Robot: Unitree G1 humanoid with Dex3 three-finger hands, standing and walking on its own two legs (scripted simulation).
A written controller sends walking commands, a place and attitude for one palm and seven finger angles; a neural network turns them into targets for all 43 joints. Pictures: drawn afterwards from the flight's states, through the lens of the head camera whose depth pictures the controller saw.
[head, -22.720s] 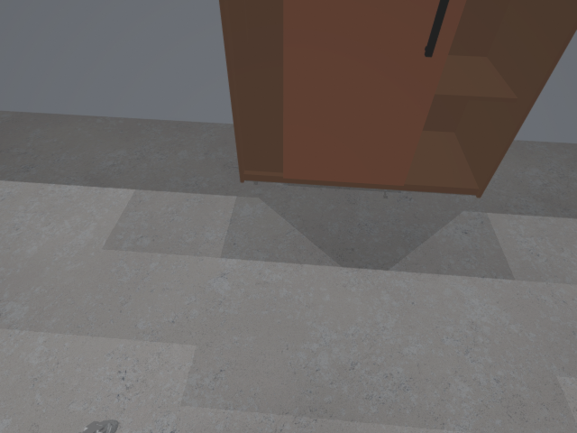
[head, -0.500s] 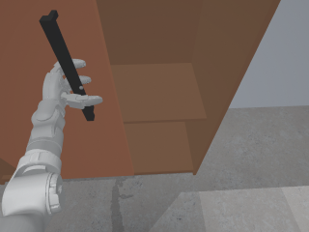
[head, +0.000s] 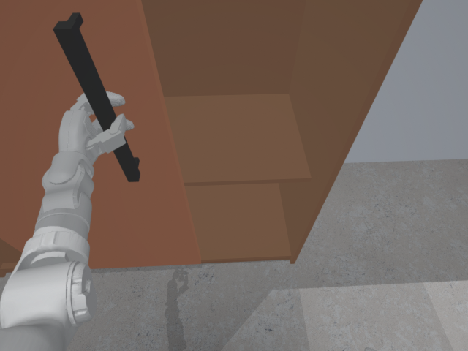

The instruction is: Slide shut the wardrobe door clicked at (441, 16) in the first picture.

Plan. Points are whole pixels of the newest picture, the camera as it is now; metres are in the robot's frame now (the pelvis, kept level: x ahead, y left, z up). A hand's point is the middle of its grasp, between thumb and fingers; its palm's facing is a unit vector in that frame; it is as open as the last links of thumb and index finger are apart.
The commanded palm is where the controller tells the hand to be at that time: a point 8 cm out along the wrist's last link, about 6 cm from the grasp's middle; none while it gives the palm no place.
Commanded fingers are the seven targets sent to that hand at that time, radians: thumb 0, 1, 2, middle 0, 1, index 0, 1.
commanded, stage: grip the handle and tug to test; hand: left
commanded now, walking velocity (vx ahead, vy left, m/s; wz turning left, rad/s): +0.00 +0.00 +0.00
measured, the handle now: (111, 114) +0.50 +0.22 +0.13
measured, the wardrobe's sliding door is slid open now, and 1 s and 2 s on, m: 0.39 0.39 0.39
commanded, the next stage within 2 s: tug the door sideways, standing still in 0.66 s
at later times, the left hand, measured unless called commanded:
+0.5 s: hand (119, 134) +0.45 +0.19 +0.13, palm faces +0.06 -1.00 -0.02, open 5.7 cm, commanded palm +0.40 +0.24 +0.13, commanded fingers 0.00 0.90 0.90 -0.45 -1.40 -0.45 -1.40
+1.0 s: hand (118, 133) +0.45 +0.19 +0.13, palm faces +0.08 -1.00 +0.00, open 5.7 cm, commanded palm +0.42 +0.22 +0.13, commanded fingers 0.00 0.90 0.90 -0.45 -1.40 -0.45 -1.40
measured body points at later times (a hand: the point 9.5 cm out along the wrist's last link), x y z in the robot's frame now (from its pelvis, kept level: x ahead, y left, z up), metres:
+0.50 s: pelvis +0.01 +0.01 +0.00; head +0.05 +0.00 +0.45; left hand +0.44 +0.25 +0.13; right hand +0.07 -0.26 -0.11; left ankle -0.03 +0.11 -0.73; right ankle +0.00 -0.10 -0.73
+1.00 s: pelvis +0.05 +0.01 +0.01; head +0.08 +0.00 +0.46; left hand +0.44 +0.25 +0.13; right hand +0.17 -0.24 -0.10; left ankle -0.02 +0.11 -0.72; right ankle +0.00 -0.10 -0.72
